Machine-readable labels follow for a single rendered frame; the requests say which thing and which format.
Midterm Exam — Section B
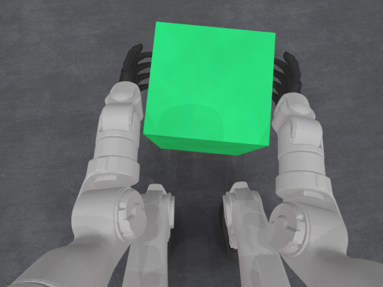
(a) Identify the robot right upper arm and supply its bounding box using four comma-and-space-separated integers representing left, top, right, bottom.
266, 200, 383, 287

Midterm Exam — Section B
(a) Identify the carton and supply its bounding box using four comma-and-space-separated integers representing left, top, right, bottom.
143, 22, 275, 155

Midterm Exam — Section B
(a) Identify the robot right hand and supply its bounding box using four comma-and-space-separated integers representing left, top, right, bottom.
272, 51, 302, 105

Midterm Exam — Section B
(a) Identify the left robot thigh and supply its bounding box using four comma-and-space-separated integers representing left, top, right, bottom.
122, 190, 175, 287

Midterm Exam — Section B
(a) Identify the robot left hand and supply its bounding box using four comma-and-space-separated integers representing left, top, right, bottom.
119, 44, 153, 92

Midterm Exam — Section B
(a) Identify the left robot forearm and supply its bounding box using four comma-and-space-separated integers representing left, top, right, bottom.
71, 81, 144, 233

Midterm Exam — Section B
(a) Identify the right robot forearm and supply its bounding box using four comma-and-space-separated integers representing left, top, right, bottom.
272, 93, 343, 220

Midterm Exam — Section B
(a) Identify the right robot shin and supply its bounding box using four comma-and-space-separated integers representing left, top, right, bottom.
227, 181, 263, 248

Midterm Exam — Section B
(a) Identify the robot left upper arm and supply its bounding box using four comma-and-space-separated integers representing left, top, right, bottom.
7, 187, 147, 287

